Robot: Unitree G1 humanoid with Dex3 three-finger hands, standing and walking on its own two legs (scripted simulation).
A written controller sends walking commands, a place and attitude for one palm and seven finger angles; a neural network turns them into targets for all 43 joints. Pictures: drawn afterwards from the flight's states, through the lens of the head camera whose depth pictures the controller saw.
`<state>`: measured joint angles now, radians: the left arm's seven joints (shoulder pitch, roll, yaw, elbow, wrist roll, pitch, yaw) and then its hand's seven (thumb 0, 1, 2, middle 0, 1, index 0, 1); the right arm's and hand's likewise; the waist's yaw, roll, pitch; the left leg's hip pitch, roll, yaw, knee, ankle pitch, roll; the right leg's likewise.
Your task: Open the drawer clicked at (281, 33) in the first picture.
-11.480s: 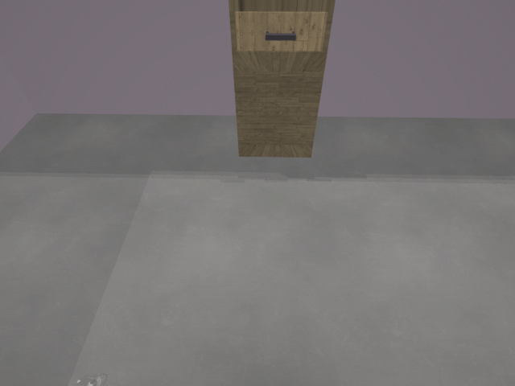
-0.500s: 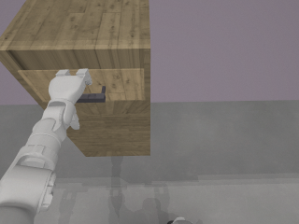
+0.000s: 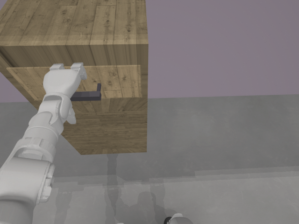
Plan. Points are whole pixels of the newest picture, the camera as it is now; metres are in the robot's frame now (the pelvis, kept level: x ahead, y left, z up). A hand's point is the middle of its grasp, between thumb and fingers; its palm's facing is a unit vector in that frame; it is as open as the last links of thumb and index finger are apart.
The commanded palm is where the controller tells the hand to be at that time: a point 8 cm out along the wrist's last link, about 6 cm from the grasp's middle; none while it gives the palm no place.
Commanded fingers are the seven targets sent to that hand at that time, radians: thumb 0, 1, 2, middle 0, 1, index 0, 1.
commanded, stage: move the hooked fingers above the handle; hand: left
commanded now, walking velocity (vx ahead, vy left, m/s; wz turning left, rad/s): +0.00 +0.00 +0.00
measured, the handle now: (80, 91) +0.52 +0.21 -0.02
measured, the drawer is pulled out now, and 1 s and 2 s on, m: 0.00 0.00 0.00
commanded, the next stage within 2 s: lower the fingers behind the handle in 0.36 s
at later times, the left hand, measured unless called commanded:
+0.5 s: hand (70, 95) +0.47 +0.22 +0.03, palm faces -0.05 -0.03 -1.00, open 13.8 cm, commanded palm +0.45 +0.22 +0.09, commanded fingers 0.00 -0.50 0.30 -0.30 -1.20 -0.30 -1.20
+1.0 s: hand (74, 103) +0.46 +0.21 +0.00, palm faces -0.09 -0.03 -1.00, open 13.8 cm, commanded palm +0.45 +0.22 +0.05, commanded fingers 0.00 -0.50 0.30 -0.30 -1.20 -0.30 -1.20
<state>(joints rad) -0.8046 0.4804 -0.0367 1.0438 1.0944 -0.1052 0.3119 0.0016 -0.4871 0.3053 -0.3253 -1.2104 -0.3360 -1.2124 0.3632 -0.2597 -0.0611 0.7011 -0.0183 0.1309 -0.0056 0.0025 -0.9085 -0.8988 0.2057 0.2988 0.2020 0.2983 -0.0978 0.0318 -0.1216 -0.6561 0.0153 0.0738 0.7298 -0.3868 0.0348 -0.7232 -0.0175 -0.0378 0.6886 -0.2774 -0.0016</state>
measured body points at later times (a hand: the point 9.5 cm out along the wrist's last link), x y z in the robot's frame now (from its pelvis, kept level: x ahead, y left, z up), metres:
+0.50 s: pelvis +0.01 -0.01 +0.00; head +0.10 -0.02 +0.44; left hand +0.46 +0.21 +0.09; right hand +0.04 -0.28 -0.13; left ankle -0.03 +0.09 -0.71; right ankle +0.02 -0.12 -0.71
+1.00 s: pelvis +0.00 -0.01 -0.01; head +0.11 -0.02 +0.43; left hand +0.46 +0.21 +0.05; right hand +0.02 -0.29 -0.14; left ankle -0.03 +0.09 -0.71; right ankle +0.02 -0.12 -0.71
